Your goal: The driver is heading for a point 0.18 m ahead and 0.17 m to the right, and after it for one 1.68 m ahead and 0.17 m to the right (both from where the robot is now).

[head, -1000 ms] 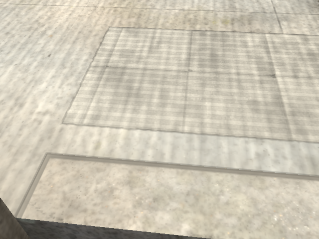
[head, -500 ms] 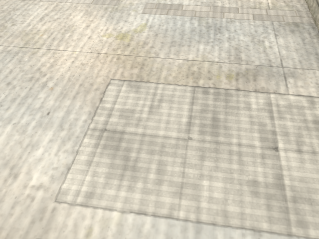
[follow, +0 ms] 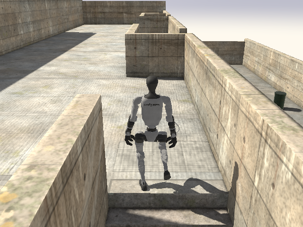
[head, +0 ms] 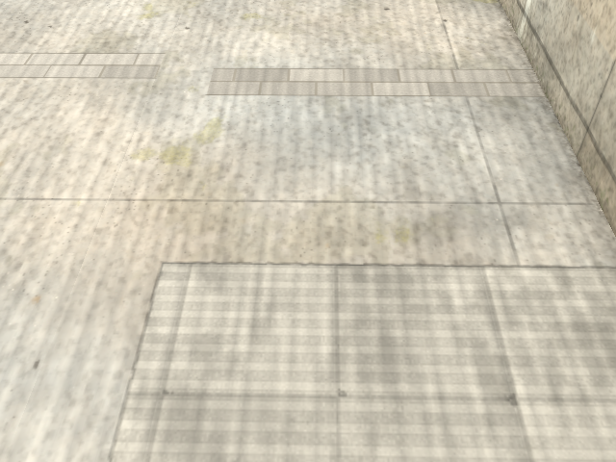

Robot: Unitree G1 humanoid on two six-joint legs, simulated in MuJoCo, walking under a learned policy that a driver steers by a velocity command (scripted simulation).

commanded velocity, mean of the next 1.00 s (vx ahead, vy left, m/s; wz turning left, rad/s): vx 0.12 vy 0.00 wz -0.34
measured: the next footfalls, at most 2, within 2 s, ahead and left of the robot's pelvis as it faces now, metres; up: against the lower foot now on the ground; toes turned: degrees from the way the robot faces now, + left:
right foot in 0.30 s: +0.28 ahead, -0.17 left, +0.00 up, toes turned -17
left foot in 0.74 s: +0.29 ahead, +0.06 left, +0.00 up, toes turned -19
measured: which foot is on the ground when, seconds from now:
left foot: down 0.00-0.34, up 0.36-0.72, down 0.74-1.00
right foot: up 0.00-0.28, down 0.30-1.00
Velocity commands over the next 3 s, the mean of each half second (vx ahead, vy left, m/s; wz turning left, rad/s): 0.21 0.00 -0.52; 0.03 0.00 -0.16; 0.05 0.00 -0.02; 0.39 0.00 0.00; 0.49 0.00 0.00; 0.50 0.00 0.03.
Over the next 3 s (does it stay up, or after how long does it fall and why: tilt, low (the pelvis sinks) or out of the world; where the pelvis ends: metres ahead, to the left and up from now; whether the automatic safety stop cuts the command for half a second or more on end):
stays up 0.94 -0.27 0.04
